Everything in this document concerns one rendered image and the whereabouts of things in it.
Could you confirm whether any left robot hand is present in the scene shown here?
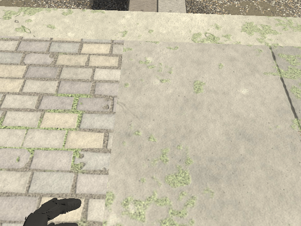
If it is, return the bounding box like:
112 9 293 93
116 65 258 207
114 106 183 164
23 198 82 226

